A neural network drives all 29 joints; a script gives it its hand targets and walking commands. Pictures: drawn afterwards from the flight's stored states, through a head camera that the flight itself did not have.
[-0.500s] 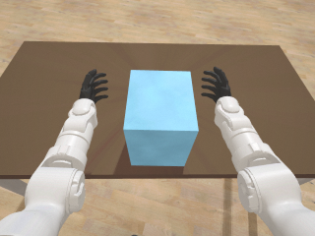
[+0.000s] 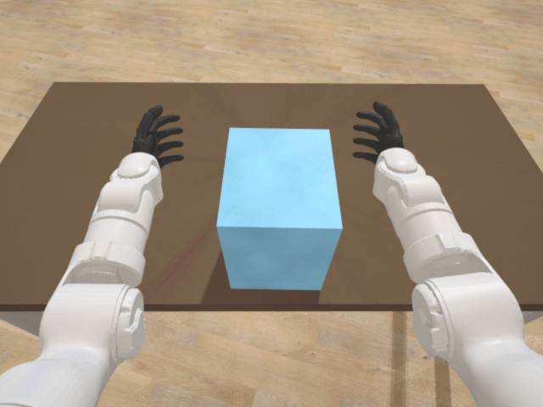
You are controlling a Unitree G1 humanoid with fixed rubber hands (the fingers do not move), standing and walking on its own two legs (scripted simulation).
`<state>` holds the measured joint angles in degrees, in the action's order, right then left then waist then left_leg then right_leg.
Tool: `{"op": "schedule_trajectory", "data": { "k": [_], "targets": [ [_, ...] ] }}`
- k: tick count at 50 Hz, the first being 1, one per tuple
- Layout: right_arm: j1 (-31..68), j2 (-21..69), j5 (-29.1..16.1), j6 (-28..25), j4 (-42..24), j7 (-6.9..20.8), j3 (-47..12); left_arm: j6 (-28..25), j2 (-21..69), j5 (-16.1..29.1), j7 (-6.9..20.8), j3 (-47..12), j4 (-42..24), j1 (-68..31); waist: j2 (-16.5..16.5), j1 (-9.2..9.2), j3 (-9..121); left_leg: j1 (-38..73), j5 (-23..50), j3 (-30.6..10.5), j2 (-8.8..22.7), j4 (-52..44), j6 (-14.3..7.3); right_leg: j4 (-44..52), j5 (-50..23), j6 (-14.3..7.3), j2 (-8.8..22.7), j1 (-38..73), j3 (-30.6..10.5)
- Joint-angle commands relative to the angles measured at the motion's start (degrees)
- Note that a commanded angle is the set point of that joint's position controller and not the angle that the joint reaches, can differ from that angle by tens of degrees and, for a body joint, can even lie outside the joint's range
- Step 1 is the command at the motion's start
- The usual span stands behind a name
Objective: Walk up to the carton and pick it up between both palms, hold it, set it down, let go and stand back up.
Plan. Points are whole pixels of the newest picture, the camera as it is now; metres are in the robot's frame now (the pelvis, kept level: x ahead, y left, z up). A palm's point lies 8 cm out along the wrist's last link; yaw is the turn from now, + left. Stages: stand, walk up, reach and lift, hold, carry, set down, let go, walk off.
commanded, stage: set down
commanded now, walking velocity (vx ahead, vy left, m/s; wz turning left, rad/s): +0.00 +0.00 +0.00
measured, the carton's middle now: (277, 213) +0.43 +0.02 -0.02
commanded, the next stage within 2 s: let go in 1.58 s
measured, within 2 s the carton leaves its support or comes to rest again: neither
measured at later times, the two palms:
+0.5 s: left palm (143, 228) +0.34 +0.21 +0.05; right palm (390, 229) +0.36 -0.15 +0.05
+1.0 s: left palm (140, 284) +0.28 +0.21 +0.01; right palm (398, 275) +0.31 -0.16 +0.01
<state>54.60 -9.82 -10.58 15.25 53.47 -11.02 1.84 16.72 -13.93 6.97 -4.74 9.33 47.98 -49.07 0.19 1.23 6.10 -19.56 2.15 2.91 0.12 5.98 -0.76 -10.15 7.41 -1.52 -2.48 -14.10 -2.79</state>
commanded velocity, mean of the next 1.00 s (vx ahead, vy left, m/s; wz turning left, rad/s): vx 0.00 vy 0.00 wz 0.00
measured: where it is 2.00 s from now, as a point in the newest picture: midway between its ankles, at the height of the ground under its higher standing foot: outside the picture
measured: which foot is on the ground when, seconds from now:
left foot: down 0.00-1.00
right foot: down 0.00-1.00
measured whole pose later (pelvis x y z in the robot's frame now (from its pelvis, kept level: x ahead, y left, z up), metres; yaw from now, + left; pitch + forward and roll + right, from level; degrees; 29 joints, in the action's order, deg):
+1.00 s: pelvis +0.00 +0.01 +0.00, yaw +0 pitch +2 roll +0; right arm 11.7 -8.8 -11.2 -3.6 34.3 -6.2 -1.4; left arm -1.5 -6.6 4.5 -3.7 1.9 28.6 -8.9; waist 1.9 3.1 1.9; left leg -12.4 -3.1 3.1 -0.9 13.5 -1.5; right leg -16.1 11.9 -1.2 -1.5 -6.1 -2.8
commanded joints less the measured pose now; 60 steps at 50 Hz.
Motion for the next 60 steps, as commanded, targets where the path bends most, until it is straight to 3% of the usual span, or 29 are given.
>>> {"op": "schedule_trajectory", "data": {
  "k": [1, 2, 3, 4, 6, 9, 11, 14, 17, 19, 20, 22, 23, 25, 30, 31, 33, 35, 37, 39, 42, 44, 47, 49, 50, 52, 54, 57, 60],
  "targets": [
    [24.47, -9.11, -0.82, -3.58, -18.8, 0.01, 0.11, -2.73, -7.99, 0.13, -0.9, 0.79, -19.33, -23.22, -1.28, 0.75, 40.17, 40.31, 29.02, -3.24, 0.91, 11.07, 0.44, -0.3, -19.47, 1.15, 0.19, -4.58, 0.44],
    [23.17, -8.04, -1.65, -3.4, -18.32, 0.14, -1.22, -2.38, -7.74, 0.21, -0.87, 0.9, -19.02, -21.92, -0.51, 2.07, 39.86, 39.74, 28.28, -3.19, 0.38, 10.89, 0.3, -0.34, -19.99, 1.1, 0.32, -2.97, 0.31],
    [17.17, -7.03, -1.85, -3.13, -14.27, 0.22, -2.19, -1.97, -6.51, -1.4, -0.19, 1.19, -15.21, -16.29, -2.18, 1.81, 35.84, 39.28, 27.72, -2.51, 0.43, 10.55, 0.63, 0.12, -20.37, 1.53, 0.33, -2.53, 0.19],
    [15.55, -7.14, -2.37, -2.96, -13.71, 0.01, -1.71, -1.67, -6.89, -1.42, 0.44, 1.56, -17.03, -16.28, -3.55, 1.26, 35.22, 37.83, 26.39, -2.07, -0.11, 10.29, 0.07, 0.41, -21.0, 1.62, 0.7, -0.87, -0.72],
    [11.82, -6.95, -3.27, -3.87, -17.42, -0.34, -2.69, -2.06, -7.09, -2.64, 1.43, 3.51, -18.74, -12.19, -1.67, 1.47, 33.12, 34.86, 27.37, -2.56, -0.52, 9.13, -0.53, -1.2, -28.32, 1.77, 1.32, 4.0, -1.39],
    [5.63, -6.75, -1.85, -5.99, -18.82, -0.37, -1.91, -3.37, -5.56, -4.08, 2.98, 3.48, -21.98, -5.54, -3.63, 2.1, 28.37, 37.78, 31.36, -2.49, -0.29, 8.43, 0.42, 0.42, -28.07, 1.77, 0.78, 3.84, -1.2],
    [5.28, -6.02, -2.6, -6.36, -21.14, -0.49, -3.13, -4.0, -6.01, -3.61, 4.06, 3.37, -23.09, -6.36, -2.67, 1.92, 25.33, 35.06, 27.44, -2.03, -0.17, 7.81, 0.14, 0.71, -28.15, 1.67, 1.36, 5.67, -1.0],
    [2.85, -5.49, -3.01, -6.93, -25.77, -1.08, -4.67, -5.1, -3.89, -1.59, 4.42, 1.76, -23.64, -5.13, 0.11, 1.25, 21.28, 30.97, 16.0, -1.43, -0.37, 5.65, -1.57, -0.78, -23.08, 2.09, 2.26, 5.34, -1.72],
    [0.51, -4.56, -2.64, -8.21, -32.69, -1.58, -5.3, -7.35, -3.83, -0.27, 3.54, 0.73, -24.2, -1.92, 2.89, 1.65, 26.17, 30.93, 14.91, -1.87, 0.0, 6.32, -3.03, -1.89, -19.44, 2.36, 2.51, 6.13, -1.44],
    [0.56, -5.21, -1.95, -9.61, -32.45, -1.79, -4.8, -9.11, -3.66, -0.01, 2.82, 0.24, -23.4, -2.05, 3.6, 1.94, 24.4, 29.47, 13.28, -1.65, 0.02, 6.64, -3.22, -2.42, -18.17, 2.13, 2.74, 4.93, -1.4],
    [-1.5, -4.09, -2.44, -10.11, -32.79, -1.95, -6.26, -9.99, -4.13, -0.53, 2.83, 0.63, -22.88, -0.49, 3.69, 2.77, 23.23, 27.32, 11.01, -1.74, -0.05, 6.75, -3.74, -2.89, -17.74, 2.2, 3.19, 5.12, -1.98],
    [-4.86, -5.26, -0.79, -11.63, -32.83, -1.84, -3.56, -11.86, -2.79, 0.19, 2.56, -1.34, -24.65, 1.54, 2.01, 1.6, 25.55, 29.48, 11.21, -2.14, 0.18, 7.78, -3.01, -3.0, -12.84, 2.02, 2.58, 3.33, -1.11],
    [-4.81, -4.58, -0.35, -12.12, -32.66, -1.51, -2.71, -12.43, -3.23, -1.02, 2.35, -1.27, -24.06, 1.69, 0.21, 2.84, 25.98, 29.36, 11.54, -1.77, 0.08, 8.43, -2.74, -2.72, -10.54, 1.74, 2.56, 1.97, -1.03],
    [-8.01, -4.17, -0.43, -12.9, -30.39, -0.68, -2.49, -13.78, -2.14, -0.65, 1.78, -3.37, -23.53, 3.48, -2.97, 2.38, 24.27, 30.92, 9.9, -1.83, 0.08, 10.44, -1.98, -2.05, -5.37, 0.63, 2.57, -2.64, -0.59],
    [-9.42, -2.99, -0.12, -12.97, -26.42, -0.15, -2.31, -13.95, -1.56, -1.18, 0.51, -3.88, -22.83, 3.12, -0.36, 2.66, 16.31, 26.21, 4.12, -2.32, 0.31, 11.96, -2.48, -3.32, 0.07, 0.03, 2.7, -6.47, -0.93],
    [-10.03, -3.82, -0.43, -13.54, -28.53, -0.11, -2.37, -14.37, 0.0, 0.0, 0.35, -4.18, -24.92, 5.0, 0.73, 1.54, 18.53, 27.67, 5.62, -2.94, 0.42, 12.94, -2.61, -4.06, -1.8, 0.01, 2.73, -6.81, -0.9],
    [-9.94, -3.98, -0.54, -14.19, -29.33, 0.59, -2.08, -14.89, -0.06, -0.72, -0.29, -4.18, -25.83, 5.83, 0.37, 2.87, 19.51, 28.56, 5.59, -3.11, 0.35, 13.17, -2.07, -4.76, 0.34, -0.39, 1.98, -6.65, -0.43],
    [-13.18, -6.42, 1.2, -14.82, -28.7, 1.11, -0.76, -14.6, 0.53, -1.38, -0.29, -4.1, -25.12, 10.38, 1.3, 1.17, 20.92, 29.96, 7.81, -3.34, 0.39, 13.73, -1.56, -4.78, -2.26, -0.38, 1.93, -6.57, -0.15],
    [-15.23, -5.02, 0.6, -15.17, -26.74, 2.09, -1.49, -14.81, 1.1, -1.89, -0.19, -5.18, -25.79, 11.24, 1.16, 2.2, 18.55, 32.04, 9.28, -3.46, 0.4, 13.87, -1.34, -3.56, -1.91, -0.46, 1.7, -7.34, -0.05],
    [-16.95, -5.84, 1.2, -15.19, -25.92, 2.38, -0.85, -14.66, 1.71, -2.01, 0.33, -5.13, -26.06, 14.07, 0.68, 1.55, 15.97, 33.08, 8.36, -3.51, 0.05, 13.48, -1.19, -3.31, -1.47, -0.37, 1.6, -8.08, -0.33],
    [-22.36, -4.62, -0.51, -17.61, -29.48, 2.81, -2.67, -16.58, 3.4, -2.16, 1.45, -4.77, -26.05, 21.27, 1.28, 2.08, 15.8, 31.26, 13.94, -3.48, 0.01, 13.36, -1.02, -3.41, -8.57, -0.05, 1.86, -1.97, -0.59],
    [-25.61, -4.68, -0.52, -19.34, -29.77, 2.89, -2.69, -18.36, 2.69, -3.07, 1.93, -5.13, -30.55, 22.58, 0.44, 2.19, 16.14, 32.13, 17.35, -3.61, -0.24, 12.47, -0.36, -3.37, -11.47, 0.25, 1.46, -0.67, -0.89],
    [-28.13, -5.42, -1.05, -22.52, -30.41, 5.03, -1.95, -21.65, 5.01, -2.94, 1.39, -6.69, -31.21, 24.97, -2.41, 2.18, 12.85, 32.57, 13.42, -4.2, 1.06, 12.4, 0.23, -1.75, -2.96, -1.08, 1.49, -4.63, -0.42],
    [-27.03, -5.39, 0.36, -23.2, -30.68, 6.14, -0.18, -23.77, 4.64, -2.13, 0.26, -8.48, -30.69, 22.18, -1.7, 1.5, 10.74, 30.62, 4.85, -5.26, 1.88, 11.75, 0.67, -1.5, 3.27, -1.31, 1.34, -9.53, 0.28],
    [-27.52, -5.82, 0.38, -24.19, -30.19, 6.86, 1.43, -25.13, 5.97, -1.45, -0.85, -11.16, -32.84, 22.14, -4.56, 1.16, 10.3, 29.23, 0.45, -5.0, 2.47, 11.64, 0.73, -1.97, 6.72, -2.04, 1.56, -11.16, 0.74],
    [-27.51, -4.35, 0.32, -25.59, -32.97, 7.01, -0.93, -27.15, 4.34, -0.4, -1.81, -11.16, -29.21, 23.27, 0.19, 2.43, 10.72, 25.25, -2.27, -4.42, 2.08, 12.65, -1.43, -3.07, 6.35, -1.46, 2.92, -9.54, -0.19],
    [-30.63, -3.54, 1.19, -26.51, -31.52, 6.4, -0.99, -29.02, 3.76, -0.19, -2.34, -11.06, -27.17, 25.93, 4.25, 1.32, 12.98, 24.72, -0.27, -4.09, 1.0, 13.63, -2.57, -4.56, 2.86, -0.87, 3.61, -8.16, -1.07],
    [-41.23, -2.97, 0.14, -29.36, -27.7, 5.92, -3.23, -31.22, 6.89, -2.52, -1.22, -10.33, -25.16, 38.38, 1.8, 1.36, 13.94, 25.07, 8.07, -4.69, 0.09, 13.78, -1.97, -6.26, -7.73, -0.89, 3.52, 0.64, -2.08],
    [-43.35, -4.01, 1.22, -32.29, -26.5, 5.37, -1.95, -32.29, 6.46, -4.46, -0.12, -8.53, -25.88, 40.13, 0.99, 0.62, 10.49, 26.68, 11.82, -5.01, -0.24, 14.43, -1.09, -5.23, -9.87, -0.38, 3.19, -1.48, -2.38]
  ]
}}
